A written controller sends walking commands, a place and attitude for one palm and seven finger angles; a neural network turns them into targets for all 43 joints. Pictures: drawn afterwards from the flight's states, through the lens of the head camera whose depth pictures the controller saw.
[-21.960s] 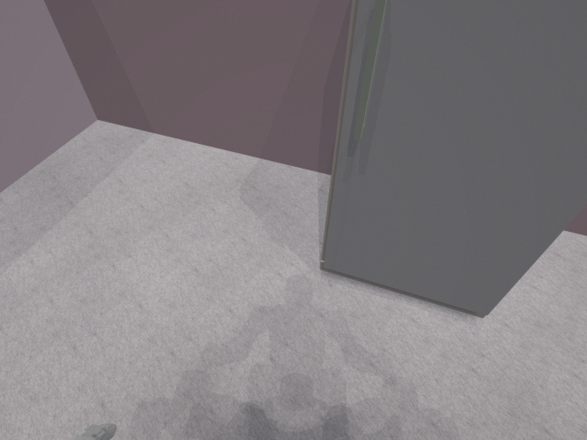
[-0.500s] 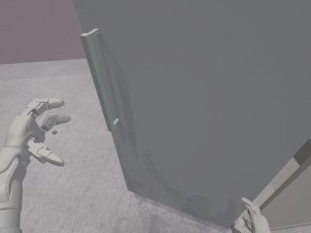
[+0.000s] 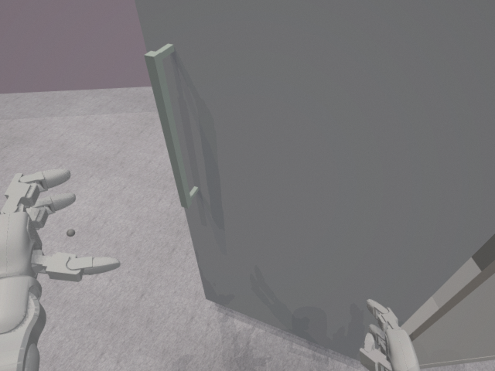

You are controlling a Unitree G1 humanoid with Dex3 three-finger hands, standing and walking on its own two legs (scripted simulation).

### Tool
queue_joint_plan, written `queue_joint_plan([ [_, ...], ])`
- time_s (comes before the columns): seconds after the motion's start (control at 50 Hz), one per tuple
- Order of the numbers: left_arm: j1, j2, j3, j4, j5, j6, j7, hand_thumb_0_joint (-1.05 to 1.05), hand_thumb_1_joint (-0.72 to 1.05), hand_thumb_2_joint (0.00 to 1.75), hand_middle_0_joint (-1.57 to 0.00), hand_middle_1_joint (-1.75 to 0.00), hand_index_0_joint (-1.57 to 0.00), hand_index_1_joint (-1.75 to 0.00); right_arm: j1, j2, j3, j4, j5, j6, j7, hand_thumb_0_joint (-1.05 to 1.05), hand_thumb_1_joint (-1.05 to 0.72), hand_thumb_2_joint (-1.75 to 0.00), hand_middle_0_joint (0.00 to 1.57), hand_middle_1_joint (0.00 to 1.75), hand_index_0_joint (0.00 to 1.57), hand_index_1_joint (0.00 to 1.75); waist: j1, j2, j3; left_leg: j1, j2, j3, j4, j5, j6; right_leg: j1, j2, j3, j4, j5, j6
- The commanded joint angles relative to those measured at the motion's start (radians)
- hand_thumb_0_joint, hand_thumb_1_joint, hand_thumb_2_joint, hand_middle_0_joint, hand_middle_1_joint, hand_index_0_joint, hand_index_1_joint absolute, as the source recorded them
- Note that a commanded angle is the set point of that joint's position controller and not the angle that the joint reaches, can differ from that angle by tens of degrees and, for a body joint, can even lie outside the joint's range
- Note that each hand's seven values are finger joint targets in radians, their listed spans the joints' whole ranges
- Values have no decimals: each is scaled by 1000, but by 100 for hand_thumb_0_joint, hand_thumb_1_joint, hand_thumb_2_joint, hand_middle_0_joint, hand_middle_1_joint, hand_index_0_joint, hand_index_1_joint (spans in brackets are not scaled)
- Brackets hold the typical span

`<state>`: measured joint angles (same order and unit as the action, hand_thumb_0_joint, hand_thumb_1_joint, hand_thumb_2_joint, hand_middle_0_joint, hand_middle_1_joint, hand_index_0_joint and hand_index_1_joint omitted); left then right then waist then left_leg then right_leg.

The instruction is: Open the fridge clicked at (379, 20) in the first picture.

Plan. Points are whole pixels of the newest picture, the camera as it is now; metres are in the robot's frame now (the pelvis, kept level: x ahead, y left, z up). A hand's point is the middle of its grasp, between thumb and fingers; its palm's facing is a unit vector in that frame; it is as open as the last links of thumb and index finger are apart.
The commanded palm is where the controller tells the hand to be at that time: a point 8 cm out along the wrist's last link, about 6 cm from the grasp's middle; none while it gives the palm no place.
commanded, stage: draw the hand back to the body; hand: left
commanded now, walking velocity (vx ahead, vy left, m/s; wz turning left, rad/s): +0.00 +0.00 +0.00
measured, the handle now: (178, 140) +0.47 +0.20 +0.13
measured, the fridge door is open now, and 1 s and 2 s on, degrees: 62 62 62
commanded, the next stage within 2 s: step back with the hand held close in 0.90 s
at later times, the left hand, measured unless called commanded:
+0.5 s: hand (71, 242) +0.21 +0.26 +0.15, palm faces +0.48 -0.80 -0.36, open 9.0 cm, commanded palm +0.16 +0.30 +0.17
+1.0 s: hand (74, 247) +0.21 +0.25 +0.16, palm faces +0.49 -0.79 -0.37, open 7.4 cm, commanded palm +0.16 +0.28 +0.17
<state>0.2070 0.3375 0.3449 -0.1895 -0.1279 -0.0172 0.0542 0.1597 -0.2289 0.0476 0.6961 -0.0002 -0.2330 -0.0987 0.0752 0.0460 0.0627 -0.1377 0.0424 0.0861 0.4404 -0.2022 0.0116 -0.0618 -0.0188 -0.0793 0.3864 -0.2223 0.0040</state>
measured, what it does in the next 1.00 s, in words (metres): stands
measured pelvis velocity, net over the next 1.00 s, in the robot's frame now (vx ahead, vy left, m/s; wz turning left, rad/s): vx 0.02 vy -0.02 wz -0.01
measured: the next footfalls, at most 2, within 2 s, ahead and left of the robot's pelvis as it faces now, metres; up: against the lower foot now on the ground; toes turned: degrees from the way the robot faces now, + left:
right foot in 1.86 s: -0.04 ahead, -0.10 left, +0.00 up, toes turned +1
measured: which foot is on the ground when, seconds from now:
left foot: down 0.00-1.00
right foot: down 0.00-1.00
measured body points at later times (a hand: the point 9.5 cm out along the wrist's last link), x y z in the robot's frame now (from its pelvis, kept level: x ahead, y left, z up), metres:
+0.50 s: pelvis +0.02 -0.01 +0.00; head +0.00 -0.02 +0.45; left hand +0.18 +0.30 +0.17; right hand +0.21 -0.24 -0.08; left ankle +0.03 +0.11 -0.74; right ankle +0.00 -0.12 -0.74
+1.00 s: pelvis +0.02 -0.02 +0.00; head -0.01 -0.04 +0.45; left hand +0.17 +0.29 +0.18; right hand +0.20 -0.24 -0.09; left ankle +0.03 +0.11 -0.74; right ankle +0.00 -0.12 -0.74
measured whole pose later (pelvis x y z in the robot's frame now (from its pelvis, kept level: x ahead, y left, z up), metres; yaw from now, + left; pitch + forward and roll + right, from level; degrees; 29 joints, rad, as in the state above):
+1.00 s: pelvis +0.02 -0.02 +0.00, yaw -1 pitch -7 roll +0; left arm 0.44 0.33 0.33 -0.34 -0.07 -0.10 0.13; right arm 0.17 -0.22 0.00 0.72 -0.02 -0.16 -0.10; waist 0.08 0.07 0.07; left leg -0.05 0.06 0.09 0.39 -0.21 -0.01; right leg 0.02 0.00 -0.07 0.34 -0.23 -0.01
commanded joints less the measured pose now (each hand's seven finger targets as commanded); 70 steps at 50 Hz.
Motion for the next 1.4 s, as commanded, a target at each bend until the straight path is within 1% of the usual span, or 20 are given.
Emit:
queue_joint_plan([
  [0.0,-156,196,72,-253,44,-108,87,0,-1,46,-23,-83,-23,-83,-121,-130,-64,-125,-7,-36,-7,0,-90,-90,20,30,20,30,-13,37,-135,99,-6,-40,-123,51,-6,-18,28,41,-98,40,-25],
  [0.08,-150,189,60,-272,60,-117,101,0,14,53,-23,-75,-23,-75,-131,-126,-65,-118,-9,-17,-7,0,-90,-90,20,30,20,30,-13,65,-115,111,-5,-43,-135,88,-10,-2,30,41,-105,61,-26],
  [0.32,103,198,112,-320,52,-119,96,0,57,74,-21,-49,-21,-49,-129,-121,-82,-137,-13,23,7,0,-90,-90,20,30,20,30,6,13,-91,105,-5,-23,-103,240,-7,43,24,46,-95,211,-24],
  [0.42,99,199,107,-372,55,-126,96,0,75,83,-21,-38,-21,-38,-132,-119,-84,-146,-12,26,4,0,-90,-90,20,30,20,30,0,48,-69,111,-5,-20,-100,207,-7,16,23,47,-103,177,-21],
  [0.5,146,191,105,-394,54,-137,98,0,90,90,-20,-30,-20,-30,-126,-114,-83,-153,-14,19,1,0,-90,-90,20,30,20,30,1,8,-75,117,-9,-17,-97,191,-1,10,25,45,-106,169,-17],
  [0.54,133,188,104,-390,54,-137,98,0,90,90,-20,-30,-20,-30,-124,-113,-82,-148,-14,18,-1,0,-90,-90,20,30,20,30,-2,27,-72,116,-10,-15,-95,189,-1,10,21,47,-106,173,-18],
  [0.64,122,186,104,-352,52,-138,97,0,90,90,-20,-30,-20,-30,-126,-111,-85,-142,-14,22,-9,0,-90,-90,20,30,20,30,-4,-23,-54,120,-12,-7,-93,153,8,-8,17,54,-123,152,-13],
  [0.72,115,196,106,-375,57,-144,98,0,90,90,-20,-30,-20,-30,-130,-113,-83,-138,-16,14,-7,0,-90,-90,20,30,20,30,1,37,-78,129,-16,-10,-91,168,5,11,15,57,-116,166,-17],
  [0.78,131,186,102,-361,52,-143,97,0,90,90,-20,-30,-20,-30,-130,-106,-80,-142,-17,14,-7,0,-90,-90,20,30,20,30,2,-22,-62,123,-14,-12,-95,163,7,2,20,50,-119,157,-12],
  [0.92,131,199,117,-357,53,-144,95,0,90,90,-20,-30,-20,-30,-136,-108,-83,-138,-16,16,-9,0,-90,-90,20,30,20,30,5,3,-54,120,-14,-8,-91,165,7,2,16,54,-120,164,-13],
  [1.0,74,163,65,-397,56,-151,91,0,90,90,-20,-30,-20,-30,-137,-104,-78,-143,-16,12,-6,0,-90,-90,20,30,20,30,-5,19,-65,127,-17,-10,-96,156,6,-4,18,50,-120,146,-10],
  [1.02,-111,347,221,-469,65,-197,100,0,90,90,-20,-30,-20,-30,-130,-105,-51,-189,5,32,6,0,-90,-90,20,30,20,30,-44,61,40,26,6,-27,-59,55,6,-121,-30,128,-143,179,-17],
  [1.04,94,202,117,-336,71,-189,86,0,90,90,-20,-30,-20,-30,-125,-94,-55,-149,-8,51,3,0,-90,-90,20,30,20,30,-60,-63,42,-2,18,-38,-15,56,11,-186,-70,134,-134,226,-20],
  [1.06,160,175,91,-324,77,-177,80,0,90,90,-20,-30,-20,-30,-105,-99,-63,-175,-5,65,10,0,-90,-90,20,30,20,30,-57,-126,-11,4,15,-31,27,57,9,-198,-97,154,-124,236,-23],
  [1.1,207,182,92,-379,78,-179,84,0,90,90,-20,-30,-20,-30,-89,-96,-68,-200,0,84,11,0,-90,-90,20,30,20,30,-58,-75,-116,7,16,-24,67,83,9,-179,-136,168,-80,263,-35],
  [1.14,277,217,138,-413,79,-183,96,0,90,90,-20,-30,-20,-30,-83,-99,-76,-220,-3,98,1,0,-90,-90,20,30,20,30,-51,-23,-203,23,35,-28,66,216,7,-141,-127,136,1,368,-30],
  [1.18,300,231,159,-459,76,-181,104,0,90,90,-20,-30,-20,-30,-87,-103,-79,-249,0,114,-3,0,-90,-90,20,30,20,30,-45,15,-244,26,55,-36,64,317,6,-141,-101,114,53,369,-17],
  [1.24,325,243,177,-465,73,-175,114,0,90,90,-20,-30,-20,-30,-86,-107,-80,-269,3,132,-13,0,-90,-90,20,30,20,30,-43,12,-232,-20,83,-68,41,363,10,-148,-68,97,97,307,-8],
  [1.32,313,253,192,-484,73,-184,126,0,90,90,-20,-30,-20,-30,-83,-121,-82,-281,3,131,-20,0,-90,-90,20,30,20,30,-34,80,-212,-108,128,-119,-34,300,29,-143,-19,71,159,130,7],
  [1.38,291,223,172,-463,80,-197,132,0,90,90,-20,-30,-20,-30,-69,-124,-82,-278,1,117,-18,0,-90,-90,20,30,20,30,-38,126,-164,-212,172,-143,-111,108,53,-147,0,63,236,-49,13],
])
